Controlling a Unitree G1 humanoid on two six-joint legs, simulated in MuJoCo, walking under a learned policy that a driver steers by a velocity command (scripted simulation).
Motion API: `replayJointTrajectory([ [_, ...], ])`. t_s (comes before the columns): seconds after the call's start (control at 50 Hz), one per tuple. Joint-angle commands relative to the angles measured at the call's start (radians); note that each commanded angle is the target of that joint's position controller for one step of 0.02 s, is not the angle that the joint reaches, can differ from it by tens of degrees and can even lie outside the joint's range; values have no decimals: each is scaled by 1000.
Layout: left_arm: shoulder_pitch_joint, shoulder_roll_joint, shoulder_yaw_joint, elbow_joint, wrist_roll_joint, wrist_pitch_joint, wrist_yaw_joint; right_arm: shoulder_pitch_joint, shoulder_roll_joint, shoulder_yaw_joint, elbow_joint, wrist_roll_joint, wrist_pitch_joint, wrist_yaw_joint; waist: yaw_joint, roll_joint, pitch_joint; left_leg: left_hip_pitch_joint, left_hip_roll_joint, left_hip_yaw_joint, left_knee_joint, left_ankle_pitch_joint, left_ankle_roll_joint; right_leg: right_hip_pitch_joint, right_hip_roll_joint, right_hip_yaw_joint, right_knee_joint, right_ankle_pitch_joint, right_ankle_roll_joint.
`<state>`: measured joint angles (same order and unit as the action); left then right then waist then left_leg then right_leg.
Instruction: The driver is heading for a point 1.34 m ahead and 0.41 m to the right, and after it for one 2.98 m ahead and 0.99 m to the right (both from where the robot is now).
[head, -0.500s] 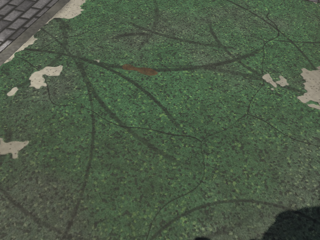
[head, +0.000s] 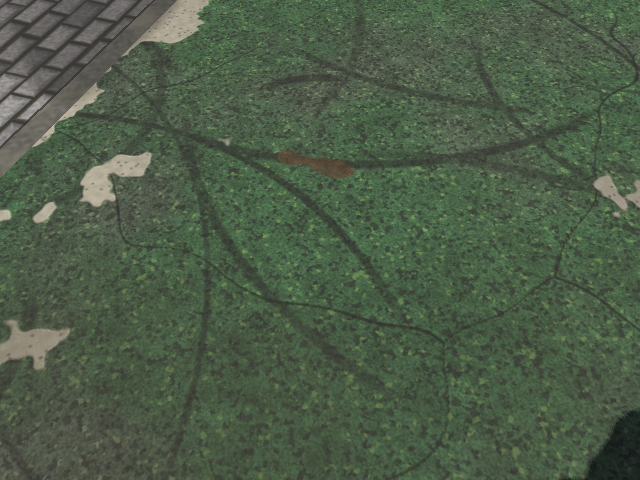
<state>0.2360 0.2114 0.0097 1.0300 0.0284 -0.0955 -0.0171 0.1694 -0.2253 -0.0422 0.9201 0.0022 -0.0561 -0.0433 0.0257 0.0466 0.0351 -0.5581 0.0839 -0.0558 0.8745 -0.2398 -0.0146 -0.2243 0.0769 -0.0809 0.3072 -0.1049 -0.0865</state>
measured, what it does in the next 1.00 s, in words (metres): walks ahead, turning right: left foot, then right foot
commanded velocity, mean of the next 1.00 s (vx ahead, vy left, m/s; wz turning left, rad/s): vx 0.32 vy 0.00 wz -0.36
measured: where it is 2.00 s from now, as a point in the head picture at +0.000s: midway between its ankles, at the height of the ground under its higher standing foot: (501, 329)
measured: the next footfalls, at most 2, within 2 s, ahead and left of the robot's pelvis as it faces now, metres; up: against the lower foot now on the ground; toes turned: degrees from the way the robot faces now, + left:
left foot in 0.12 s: +0.14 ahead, +0.15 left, +0.00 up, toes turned +0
right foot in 0.54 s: +0.16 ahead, -0.15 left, +0.00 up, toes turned -13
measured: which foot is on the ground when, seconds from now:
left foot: up 0.00-0.10, down 0.12-0.52, up 0.54-0.98, down 1.00-1.00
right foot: down 0.00-0.24, up 0.26-0.52, down 0.54-1.00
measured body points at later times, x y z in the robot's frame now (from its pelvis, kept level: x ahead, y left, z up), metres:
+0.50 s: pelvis +0.11 -0.02 -0.01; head +0.12 -0.04 +0.44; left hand +0.25 +0.23 -0.13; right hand +0.10 -0.31 -0.15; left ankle +0.10 +0.15 -0.74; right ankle +0.12 -0.14 -0.73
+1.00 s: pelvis +0.34 -0.10 -0.02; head +0.37 -0.13 +0.43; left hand +0.39 +0.17 -0.14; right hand +0.51 -0.41 -0.09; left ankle +0.52 -0.06 -0.74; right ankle +0.13 -0.14 -0.74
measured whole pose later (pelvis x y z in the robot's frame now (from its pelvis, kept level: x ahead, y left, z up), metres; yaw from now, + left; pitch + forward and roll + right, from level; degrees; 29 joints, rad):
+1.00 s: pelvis +0.34 -0.10 -0.02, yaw -25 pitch +3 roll +1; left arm 0.49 0.23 0.08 0.93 -0.02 -0.06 0.03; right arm -0.09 -0.24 -0.04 0.77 0.01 -0.14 0.03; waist 0.10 0.02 0.01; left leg -0.50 -0.03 0.00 0.44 0.02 0.05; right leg 0.06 0.06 0.19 0.37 -0.46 -0.06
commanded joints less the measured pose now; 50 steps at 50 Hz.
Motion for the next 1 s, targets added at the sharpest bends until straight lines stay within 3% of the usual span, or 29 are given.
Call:
replayJointTrajectory([
  [0.02, -56, 159, 26, -54, -8, 2, 19, 115, -40, -7, 4, -1, 26, -2, -53, -123, -128, 242, -5, 18, -137, 85, -15, -66, -266, 107, -68, 475, -156],
  [0.08, -53, 146, 23, -44, -22, 21, 23, 67, -61, -14, -1, -3, 39, -1, -47, -113, -83, 286, -14, 25, -278, 86, 3, -79, -271, 155, -59, 150, -140],
  [0.12, -21, 108, 12, -30, -38, 28, 24, 74, -77, -21, 11, -19, 37, -3, -55, -74, -57, 372, -12, 22, -444, 181, 32, -96, -215, 162, -7, -40, -75],
  [0.14, 18, 88, 6, -22, -28, 27, 24, 93, -108, -27, 15, -24, 36, -6, -37, -31, -62, 426, 46, -36, -458, 320, 51, -117, -172, 146, 43, -120, -34],
  [0.16, 129, 81, 11, -4, -21, 26, 22, 58, -177, -41, 17, -9, 37, -12, 48, 92, -55, 471, 80, -68, -431, 347, 97, -185, -88, 100, 55, -207, -3],
  [0.18, 89, 75, 8, -16, -22, 36, 31, 48, -133, -41, 26, 1, 37, -8, 20, 125, -55, 387, 62, -58, -456, 165, 105, -125, -66, 54, 76, -202, 14],
  [0.2, 32, 96, 13, -32, -29, 48, 37, 51, -111, -43, 29, 3, 34, -7, -8, 98, -47, 365, 35, -48, -477, -16, 97, -129, -48, 38, 121, -242, 14],
  [0.22, -1, 108, 19, -51, -41, 57, 44, 60, -130, -52, 26, 3, 31, -10, -25, 89, -43, 369, 41, -63, -494, -170, 106, -176, -35, 28, 187, -325, 3],
  [0.26, -44, 94, 23, -92, -48, 59, 44, 147, -166, -71, 37, 11, 11, -15, -65, 151, -29, 446, 187, -254, -600, -419, 189, -340, -30, 22, 378, -400, -14],
  [0.3, -111, 111, 34, -139, -51, 47, 32, 204, -177, -78, 39, -2, -24, -24, -110, 155, -23, 493, 345, -446, -671, -368, 281, -484, -100, 108, 664, -456, -14],
  [0.32, -111, 123, 44, -150, -58, 44, 26, 176, -166, -73, 30, -4, -39, -27, -90, 120, -32, 509, 361, -438, -669, -325, 275, -535, -146, 160, 753, -457, -12],
  [0.36, -92, 108, 50, -152, -66, 45, 17, 72, -153, -68, 0, 21, -47, -22, -48, 82, -39, 470, 304, -282, -698, -268, 200, -489, -185, 142, 656, -394, -3],
  [0.4, -81, 67, 43, -146, -50, 49, 11, 20, -191, -79, -5, 21, -41, -12, -31, 79, -44, 337, 219, -89, -706, -143, 147, -294, -162, 58, 529, -311, 16],
  [0.44, -37, 64, 46, -129, -46, 57, 4, 18, -211, -90, 5, 20, -32, 3, -13, 85, -57, 257, 169, 37, -670, -123, 131, -135, -113, -16, 429, -213, 30],
  [0.5, 90, 85, 69, -85, -46, 74, 3, 13, -176, -82, 13, 26, -20, 17, 44, 36, -61, 147, 147, 121, -505, -268, 96, 68, -43, -91, 325, -176, 16],
  [0.52, 165, 117, 88, -64, -50, 76, 7, 2, -134, -68, 7, 14, -18, 21, 78, -41, -61, 84, 112, 169, -325, -253, 64, 154, -40, -52, 272, -224, -20],
  [0.54, 262, 235, 120, -64, -45, 72, 18, -49, -57, -41, -32, -11, -23, 27, 115, -335, -46, -117, 24, 247, 129, -247, -9, 236, -269, 354, 74, -373, -126],
  [0.56, 281, 307, 117, -99, -38, 43, 4, -99, -36, -33, -104, 1, -53, 25, 96, -413, -68, -374, -104, 82, 357, -337, -5, 317, -431, 873, -154, -566, -292],
  [0.58, 250, 263, 104, -101, -30, 16, -3, -142, -88, -38, -120, 38, -80, 32, 84, -277, -21, -481, -40, -9, 453, -268, 36, 303, -468, 911, -180, -611, -300],
  [0.6, 195, 200, 85, -124, -31, 0, -6, -136, -127, -41, -117, 40, -96, 39, 48, -211, 1, -487, -5, -24, 430, -158, 68, 279, -435, 803, -134, -496, -248],
  [0.62, 126, 178, 77, -150, -34, -1, -7, -97, -139, -46, -88, 15, -100, 35, 11, -128, -1, -417, 24, -25, 371, -60, 71, 223, -380, 666, -103, -355, -201],
  [0.64, 81, 166, 73, -173, -40, 3, -4, -79, -153, -53, -76, -8, -99, 29, -10, -111, -9, -335, 38, -23, 267, 2, 65, 163, -336, 565, -106, -250, -170],
  [0.68, 106, 137, 64, -175, -39, 7, 9, -100, -143, -55, -79, -11, -89, 31, -16, -123, -23, -231, 18, 1, 129, 87, 43, 137, -283, 452, -128, -75, -150],
  [0.72, 162, 146, 67, -163, -42, 9, 27, -160, -110, -48, -101, -7, -82, 34, -6, -109, -17, -207, -18, 19, -20, 162, 23, 149, -254, 384, -123, 79, -143],
  [0.8, 221, 164, 78, -155, -47, 15, 45, -307, -61, -26, -159, 6, -82, 53, 33, -138, 4, -109, -82, 41, -292, 311, 9, 116, -220, 334, -113, 119, -112],
  [0.9, 261, 151, 87, -137, -58, 21, 49, -390, -86, -21, -222, 14, -89, 70, 53, -146, 28, -72, -83, 12, -406, 333, 21, 191, -260, 400, -61, 105, -100],
  [0.96, 246, 153, 95, -136, -48, 31, 53, -321, -121, -30, -214, 10, -101, 76, 17, -177, -3, 61, -98, 42, -424, 260, 58, 239, -277, 394, 21, 318, -80],
  [0.98, 236, 152, 95, -143, -44, 34, 49, -236, -147, -43, -192, 5, -103, 71, -22, -185, -57, 181, -124, 72, -434, 228, 84, 249, -245, 372, 116, 504, -65],
  [1.0, 205, 146, 89, -159, -34, 36, 41, -85, -183, -59, -158, -1, -103, 66, -94, -186, -159, 399, -89, 48, -412, 240, 130, 185, -199, 339, 286, 574, -39],
])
